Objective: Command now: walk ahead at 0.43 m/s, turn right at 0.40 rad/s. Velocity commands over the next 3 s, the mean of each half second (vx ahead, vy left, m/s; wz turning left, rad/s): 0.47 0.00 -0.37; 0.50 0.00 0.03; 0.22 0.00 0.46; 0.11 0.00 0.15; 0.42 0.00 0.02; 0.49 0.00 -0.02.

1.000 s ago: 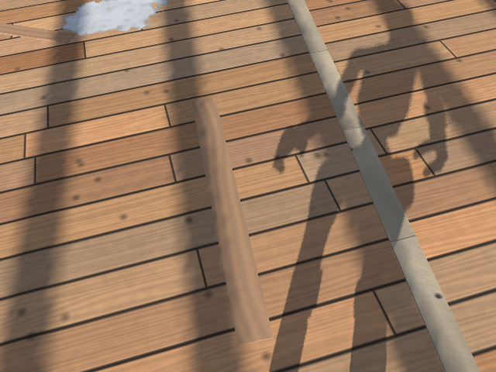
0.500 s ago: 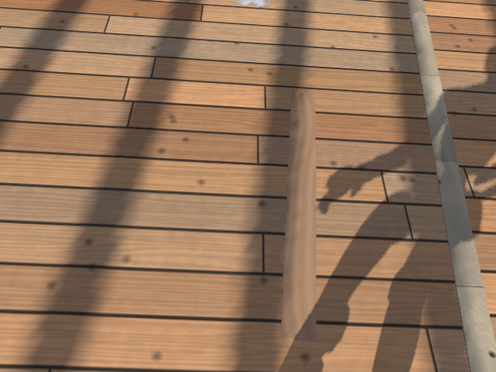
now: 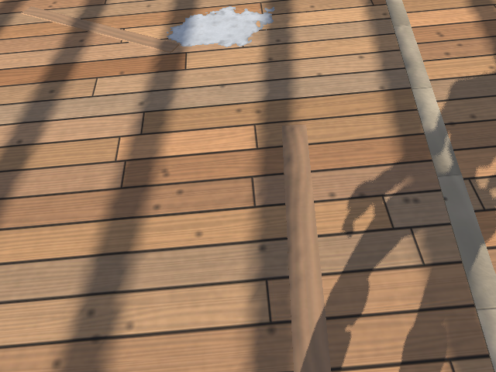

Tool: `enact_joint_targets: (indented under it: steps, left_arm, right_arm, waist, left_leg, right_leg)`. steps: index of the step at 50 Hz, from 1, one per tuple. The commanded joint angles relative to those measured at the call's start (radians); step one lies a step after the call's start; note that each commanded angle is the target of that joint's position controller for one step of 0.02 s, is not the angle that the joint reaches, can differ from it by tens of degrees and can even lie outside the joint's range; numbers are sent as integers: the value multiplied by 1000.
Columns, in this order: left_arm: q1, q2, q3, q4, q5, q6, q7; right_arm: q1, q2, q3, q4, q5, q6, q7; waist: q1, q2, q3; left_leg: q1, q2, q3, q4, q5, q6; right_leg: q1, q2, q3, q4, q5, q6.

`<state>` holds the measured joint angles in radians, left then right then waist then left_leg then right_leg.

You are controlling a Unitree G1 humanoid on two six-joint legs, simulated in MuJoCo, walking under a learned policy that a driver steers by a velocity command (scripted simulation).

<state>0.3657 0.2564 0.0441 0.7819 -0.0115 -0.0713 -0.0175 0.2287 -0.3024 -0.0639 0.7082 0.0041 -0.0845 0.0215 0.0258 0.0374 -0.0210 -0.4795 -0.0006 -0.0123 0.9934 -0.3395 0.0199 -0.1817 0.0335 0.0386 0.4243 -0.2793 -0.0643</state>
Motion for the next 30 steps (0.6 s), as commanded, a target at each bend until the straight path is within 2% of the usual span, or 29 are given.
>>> enact_joint_targets:
  steps: [1,5,7,9,11,12,13,14,15,16,17,18,19,20,21,22,24,27,30]
  left_arm:
    - [10,160,37,-74,-2,-4,17]
    - [39,182,47,-66,-5,10,41]
    - [71,193,52,-58,-12,15,45]
    - [84,198,57,-54,-22,19,47]
    - [70,206,63,-56,-25,23,49]
    - [61,206,65,-56,-21,26,49]
    - [51,197,64,-58,-16,28,48]
    - [50,169,55,-61,-7,29,45]
    - [39,123,36,-87,9,30,42]
    - [187,15,5,-101,-7,16,40]
    - [205,91,15,-78,-37,6,39]
    - [83,163,33,-91,-45,3,36]
    - [-11,167,31,-112,-30,0,35]
    - [-68,155,32,-128,-11,-4,32]
    - [-74,144,34,-131,-4,-2,27]
    - [-63,124,29,-129,-6,1,22]
    - [-72,86,16,-134,-3,7,16]
    - [-165,64,-4,-164,12,-1,9]
    - [-263,70,-8,-185,3,-10,-2]
  right_arm:
    - [-142,-71,-21,-113,-14,-37,6]
    - [-249,-16,1,-130,-4,-34,9]
    - [-303,-20,2,-143,5,-35,15]
    - [-323,-41,-3,-151,12,-38,18]
    - [-306,-71,-15,-150,16,-43,17]
    - [-274,-84,-20,-141,17,-45,16]
    - [-209,-102,-30,-123,13,-48,12]
    - [-100,-131,-47,-93,7,-49,5]
    - [67,-175,-60,-73,-11,-49,-3]
    - [182,-264,-79,-31,-26,-38,0]
    - [188,-181,-61,-14,-3,-36,10]
    - [115,-116,-42,-21,6,-32,5]
    - [59,-93,-33,-25,1,-26,1]
    - [23,-72,-25,-18,-8,-21,2]
    - [0,-56,-17,-16,-18,-22,1]
    - [-10,-51,-16,-10,-17,-24,0]
    - [-1,-69,-20,10,-2,-31,-1]
    - [9,-120,-32,28,8,-30,-6]
    - [46,-148,-35,48,19,-22,-5]
  waist:
    - [12,-127,63]
    - [40,-143,78]
    - [59,-153,86]
    - [57,-157,87]
    - [33,-172,82]
    - [15,-184,70]
    - [-20,-189,36]
    - [-71,-175,-44]
    - [-146,-115,-200]
    - [-93,213,-361]
    - [-101,259,-332]
    - [-112,148,-155]
    - [-102,51,-70]
    - [-80,19,-10]
    - [-49,38,10]
    - [-32,59,15]
    - [-19,58,33]
    - [-37,32,57]
    - [-74,26,66]
  left_leg:
    - [-312,44,-30,-75,131,-34]
    - [-143,-5,-4,-337,310,-76]
    - [-82,-23,-5,-415,353,-79]
    - [-39,-23,-30,-464,365,-70]
    - [8,-16,-50,-496,335,-50]
    - [41,-13,-42,-503,308,-34]
    - [130,-22,-20,-527,296,-10]
    - [291,-16,-6,-548,301,25]
    - [568,120,-140,-504,242,95]
    - [914,364,-616,-578,41,261]
    - [884,402,-819,-705,-153,286]
    - [743,361,-663,-719,-166,245]
    - [607,318,-520,-722,-58,220]
    - [490,278,-432,-747,56,213]
    - [417,246,-367,-772,130,205]
    - [373,230,-331,-795,172,207]
    - [323,228,-267,-835,244,227]
    - [283,211,-173,-866,305,226]
    - [274,188,-107,-860,316,194]
  right_leg:
    - [194,-237,332,-248,119,-178]
    - [59,-166,212,-231,244,-141]
    - [27,-172,226,-216,226,-136]
    - [35,-195,271,-192,210,-127]
    - [67,-220,315,-157,231,-107]
    - [89,-231,317,-130,279,-99]
    - [98,-218,300,-64,399,-85]
    - [84,-165,254,79,516,-58]
    - [-49,-111,215,341,404,-26]
    - [-402,47,120,715,-113,47]
    - [-540,19,158,859,-281,50]
    - [-599,-31,146,901,-207,45]
    - [-577,-74,108,876,-134,40]
    - [-551,-100,92,818,-90,38]
    - [-505,-131,88,769,-58,37]
    - [-471,-140,77,732,-47,38]
    - [-461,-152,48,641,-38,51]
    - [-436,-158,18,438,110,65]
    - [-361,-125,-13,260,257,68]
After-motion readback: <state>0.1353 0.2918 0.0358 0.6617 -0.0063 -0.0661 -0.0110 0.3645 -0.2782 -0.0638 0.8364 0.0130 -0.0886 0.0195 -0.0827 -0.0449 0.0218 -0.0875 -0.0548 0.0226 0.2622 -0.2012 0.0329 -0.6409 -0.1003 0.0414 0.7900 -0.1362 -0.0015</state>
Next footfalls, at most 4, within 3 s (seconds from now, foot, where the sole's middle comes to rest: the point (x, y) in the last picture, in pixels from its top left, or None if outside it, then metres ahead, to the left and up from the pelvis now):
0.30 left None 0.32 0.12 -0.78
0.76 right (358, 367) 0.53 -0.19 -0.78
1.28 left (286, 274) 0.81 -0.01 -0.78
1.72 right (365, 273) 0.81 -0.25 -0.78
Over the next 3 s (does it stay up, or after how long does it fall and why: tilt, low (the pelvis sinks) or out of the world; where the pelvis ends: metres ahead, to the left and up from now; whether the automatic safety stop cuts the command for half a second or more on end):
stays up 1.28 -0.06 -0.02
